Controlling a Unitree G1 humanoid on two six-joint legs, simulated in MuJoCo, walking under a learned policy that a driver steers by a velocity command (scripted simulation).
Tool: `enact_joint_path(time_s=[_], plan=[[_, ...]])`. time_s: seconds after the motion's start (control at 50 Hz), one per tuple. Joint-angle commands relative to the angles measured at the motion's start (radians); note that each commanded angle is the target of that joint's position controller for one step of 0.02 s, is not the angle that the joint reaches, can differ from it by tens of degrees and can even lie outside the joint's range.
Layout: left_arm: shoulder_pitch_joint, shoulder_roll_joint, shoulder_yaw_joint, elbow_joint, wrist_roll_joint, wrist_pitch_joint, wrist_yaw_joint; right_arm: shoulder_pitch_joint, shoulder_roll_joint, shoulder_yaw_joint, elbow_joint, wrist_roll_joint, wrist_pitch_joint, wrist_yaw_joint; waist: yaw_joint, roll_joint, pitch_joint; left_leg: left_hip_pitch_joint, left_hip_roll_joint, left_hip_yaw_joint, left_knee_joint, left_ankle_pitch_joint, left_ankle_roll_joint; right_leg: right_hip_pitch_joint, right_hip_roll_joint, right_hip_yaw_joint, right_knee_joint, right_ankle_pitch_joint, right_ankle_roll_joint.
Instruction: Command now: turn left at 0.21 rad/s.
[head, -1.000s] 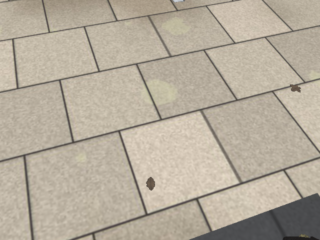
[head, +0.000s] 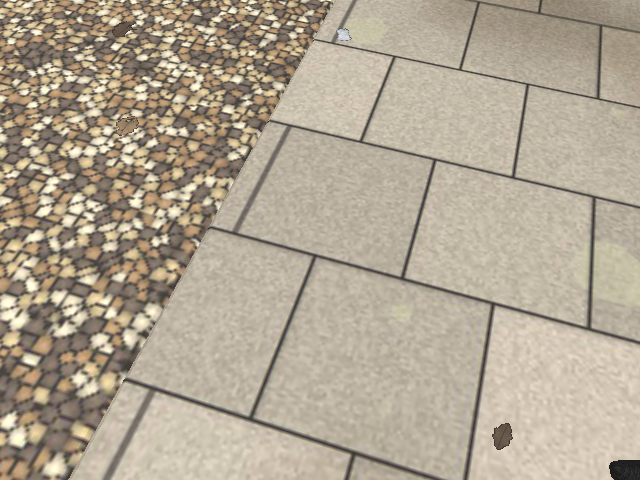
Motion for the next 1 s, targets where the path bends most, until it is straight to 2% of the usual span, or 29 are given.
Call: enact_joint_path(time_s=[0.02, 0.04, 0.06, 0.08, 0.1, 0.12, 0.14, 0.22, 0.26, 0.28, 0.3, 0.32, 0.34, 0.36, 0.4, 0.44, 0.5, 0.54, 0.58, 0.6, 0.62, 0.64, 0.66, 0.68, 0.7, 0.76, 0.84, 0.94, 1.0], plan=[[0.000, 0.038, -0.004, -0.064, 0.007, -0.029, -0.020, -0.011, -0.038, 0.010, -0.048, -0.009, -0.015, 0.009, 0.000, 0.149, -0.174, 0.099, 0.261, -0.178, -0.071, 0.327, 0.116, 0.203, -0.062, -0.026, -0.204, 0.137, -0.037], [-0.014, 0.017, -0.017, -0.066, 0.022, -0.031, -0.027, 0.043, 0.011, 0.027, -0.017, -0.023, -0.023, 0.014, -0.014, 0.108, -0.161, 0.084, 0.216, -0.138, -0.081, 0.192, 0.067, 0.282, -0.091, 0.031, -0.315, 0.279, -0.060], [-0.026, 0.075, -0.013, -0.079, 0.030, -0.027, -0.023, 0.122, 0.005, 0.025, -0.001, -0.050, -0.032, 0.016, -0.078, -0.039, -0.161, 0.070, 0.122, -0.027, 0.016, -0.125, 0.020, 0.295, -0.177, 0.173, -0.334, 0.293, -0.107], [-0.015, 0.140, 0.002, -0.064, 0.018, -0.018, -0.015, 0.140, -0.033, 0.013, -0.019, -0.048, -0.041, 0.020, -0.117, -0.171, -0.108, 0.005, 0.047, 0.102, 0.066, -0.254, -0.023, 0.236, -0.225, 0.286, -0.379, -0.109, -0.231], [0.053, 0.173, 0.019, -0.063, -0.003, -0.011, -0.015, 0.059, -0.084, 0.000, -0.027, -0.023, -0.057, 0.018, -0.038, -0.208, -0.030, -0.056, 0.041, 0.173, 0.131, -0.260, -0.043, 0.173, -0.265, 0.444, -0.493, -0.524, -0.298], [0.099, 0.184, 0.019, -0.056, -0.011, -0.008, -0.012, -0.011, -0.109, -0.011, -0.037, 0.003, -0.075, 0.017, -0.006, -0.224, 0.046, -0.098, 0.064, 0.183, 0.154, -0.235, -0.043, 0.127, -0.298, 0.543, -0.558, -0.618, -0.313], [0.128, 0.190, 0.021, -0.051, -0.016, -0.008, -0.005, -0.050, -0.100, -0.011, -0.042, 0.007, -0.093, 0.019, 0.008, -0.227, 0.061, -0.093, 0.079, 0.171, 0.175, -0.244, -0.042, 0.115, -0.295, 0.568, -0.572, -0.574, -0.308], [0.098, 0.156, 0.019, -0.080, -0.045, -0.008, 0.017, -0.026, -0.003, 0.003, -0.019, 0.002, -0.165, 0.042, -0.038, -0.164, 0.008, 0.114, 0.065, 0.191, -0.080, -0.156, -0.026, 0.088, -0.138, 0.392, -0.501, -0.302, -0.232], [0.042, 0.124, 0.014, -0.124, -0.046, 0.001, 0.023, 0.056, -0.017, -0.015, 0.028, 0.015, -0.174, 0.036, -0.086, -0.135, -0.037, 0.355, 0.092, 0.215, -0.242, 0.055, -0.027, -0.024, -0.066, 0.321, -0.404, -0.207, -0.188], [-0.010, 0.168, 0.048, -0.111, 0.033, 0.018, -0.013, 0.226, -0.071, -0.012, 0.081, -0.051, -0.139, 0.021, -0.154, -0.039, -0.075, 0.591, 0.139, 0.197, -0.239, -0.057, -0.009, -0.210, 0.020, 0.202, -0.232, -0.193, -0.143], [-0.029, 0.058, 0.024, -0.162, 0.019, 0.011, -0.025, 0.319, -0.145, -0.028, 0.086, -0.066, -0.127, 0.002, -0.184, 0.167, -0.105, 0.705, 0.390, -0.049, -0.337, -0.313, 0.024, -0.379, 0.078, 0.063, 0.048, -0.223, -0.107], [0.009, 0.002, -0.014, -0.217, -0.075, -0.025, -0.014, 0.245, -0.158, -0.046, 0.078, -0.004, -0.137, 0.009, -0.106, 0.211, -0.064, 0.620, 0.578, -0.317, -0.334, -0.355, 0.150, -0.549, -0.049, 0.073, 0.216, -0.203, -0.099], [0.039, 0.037, -0.014, -0.188, -0.082, -0.032, -0.012, 0.225, -0.108, -0.033, 0.076, 0.003, -0.140, 0.004, -0.091, 0.127, -0.031, 0.588, 0.590, -0.297, -0.340, -0.340, 0.182, -0.578, -0.129, 0.050, 0.339, -0.179, -0.091], [0.051, 0.062, -0.006, -0.172, -0.065, -0.026, -0.016, 0.225, -0.066, -0.023, 0.086, -0.007, -0.138, 0.001, -0.088, 0.094, 0.008, 0.586, 0.545, -0.196, -0.343, -0.207, 0.169, -0.612, -0.140, 0.031, 0.422, -0.147, -0.077], [0.035, 0.073, -0.001, -0.182, -0.034, -0.010, -0.028, 0.147, -0.055, -0.014, 0.082, -0.021, -0.122, 0.001, -0.065, 0.074, 0.055, 0.495, 0.463, 0.021, -0.332, 0.173, 0.120, -0.583, -0.168, -0.013, 0.476, -0.086, -0.047], [-0.005, 0.045, -0.015, -0.206, -0.026, -0.009, -0.047, 0.099, -0.089, -0.018, 0.090, -0.020, -0.115, -0.002, -0.057, 0.089, 0.084, 0.362, 0.398, 0.194, -0.331, 0.440, 0.091, -0.484, -0.166, -0.081, 0.411, 0.010, -0.019], [-0.037, 0.022, -0.030, -0.219, -0.029, -0.015, -0.079, 0.074, -0.141, -0.029, 0.110, -0.010, -0.103, -0.011, -0.050, 0.093, 0.067, 0.210, 0.324, 0.365, -0.304, 0.506, 0.050, -0.204, -0.136, -0.160, 0.131, 0.194, -0.023], [0.021, 0.066, -0.009, -0.197, -0.026, -0.008, -0.086, 0.086, -0.177, -0.039, 0.124, 0.002, -0.105, -0.014, -0.018, 0.111, 0.003, 0.211, 0.332, 0.409, -0.199, 0.728, 0.027, -0.031, -0.063, -0.223, 0.061, 0.207, -0.052], [0.162, 0.138, 0.028, -0.162, -0.027, 0.006, -0.078, 0.076, -0.191, -0.046, 0.125, 0.031, -0.110, -0.008, 0.070, 0.124, -0.087, 0.198, 0.345, 0.425, 0.029, 0.903, 0.001, 0.181, 0.009, -0.240, -0.006, 0.194, -0.120], [0.302, 0.201, 0.062, -0.131, -0.026, 0.017, -0.061, 0.072, -0.163, -0.037, 0.114, 0.039, -0.120, 0.001, 0.149, 0.089, -0.163, 0.104, 0.321, 0.426, 0.238, 0.795, -0.034, 0.401, 0.034, -0.203, -0.069, 0.262, -0.175], [0.341, 0.240, 0.074, -0.118, -0.041, 0.027, -0.033, 0.131, -0.057, -0.006, 0.104, 0.007, -0.133, 0.020, 0.135, -0.099, -0.172, -0.124, 0.230, 0.415, 0.526, 0.022, -0.092, 0.605, -0.032, -0.061, -0.133, 0.486, -0.232], [0.242, 0.364, 0.078, -0.203, 0.000, 0.017, -0.025, 0.277, 0.008, 0.025, 0.060, -0.027, -0.142, 0.035, -0.001, -0.324, -0.371, -0.392, 0.058, 0.281, 0.950, -0.504, -0.141, 0.833, -0.383, 0.589, -0.158, 0.714, -0.498], [0.246, 0.301, 0.072, -0.235, 0.007, 0.007, -0.039, 0.200, -0.138, 0.004, 0.063, -0.017, -0.152, 0.043, 0.110, -0.135, -0.552, -0.392, 0.088, 0.073, 0.983, -0.385, -0.115, 0.825, -0.412, 0.726, -0.313, 0.373, -0.524], [0.185, 0.270, 0.060, -0.230, -0.001, -0.004, -0.042, 0.090, -0.159, -0.001, 0.026, 0.012, -0.148, 0.036, 0.090, -0.081, -0.386, -0.428, 0.113, 0.090, 0.924, -0.278, -0.097, 0.685, -0.360, 0.639, -0.367, 0.162, -0.464], [0.131, 0.230, 0.051, -0.224, -0.023, -0.008, -0.038, 0.074, -0.144, 0.002, 0.028, 0.002, -0.141, 0.020, 0.042, -0.002, -0.233, -0.430, 0.150, 0.101, 0.821, -0.213, -0.094, 0.516, -0.297, 0.546, -0.385, 0.081, -0.400], [0.008, 0.194, 0.039, -0.247, -0.005, 0.006, -0.017, 0.099, -0.149, -0.004, 0.057, -0.023, -0.108, 0.006, -0.039, -0.028, -0.118, -0.247, 0.176, 0.105, 0.628, -0.149, -0.101, 0.178, -0.191, 0.366, -0.396, 0.254, -0.345], [0.008, 0.176, 0.031, -0.221, -0.003, 0.025, 0.018, 0.130, -0.079, 0.018, 0.088, -0.033, -0.094, 0.002, -0.038, -0.028, -0.178, -0.185, 0.159, 0.163, 0.495, -0.055, -0.154, 0.112, -0.164, 0.234, -0.315, 0.563, -0.331], [0.010, 0.056, -0.029, -0.162, 0.022, 0.031, 0.014, 0.084, -0.025, 0.044, 0.077, -0.015, -0.078, 0.009, 0.003, -0.102, -0.178, -0.048, 0.218, 0.180, 0.320, 0.115, -0.146, 0.056, -0.156, 0.160, -0.329, 0.261, -0.278], [0.021, 0.087, -0.028, -0.123, 0.038, 0.016, -0.009, 0.024, -0.066, 0.031, 0.044, 0.000, -0.083, 0.016, 0.035, -0.143, -0.086, -0.012, 0.205, 0.204, 0.190, 0.030, -0.099, 0.073, -0.201, 0.174, -0.328, 0.139, -0.290]])
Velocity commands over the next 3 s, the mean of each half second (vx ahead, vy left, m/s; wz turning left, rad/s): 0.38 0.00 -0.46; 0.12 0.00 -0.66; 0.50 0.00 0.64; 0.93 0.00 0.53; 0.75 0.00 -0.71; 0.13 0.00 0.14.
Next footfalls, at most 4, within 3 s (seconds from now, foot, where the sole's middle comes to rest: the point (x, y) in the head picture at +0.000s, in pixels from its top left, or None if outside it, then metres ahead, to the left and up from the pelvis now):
0.04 right None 0.08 -0.13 -0.77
0.62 right None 0.30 -0.23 -0.77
1.06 left None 0.45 -0.06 -0.77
1.38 right None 0.37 -0.29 -0.77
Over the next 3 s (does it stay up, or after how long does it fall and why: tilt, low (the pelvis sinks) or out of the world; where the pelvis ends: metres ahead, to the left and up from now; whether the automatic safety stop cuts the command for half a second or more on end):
stays up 1.43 -0.26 0.00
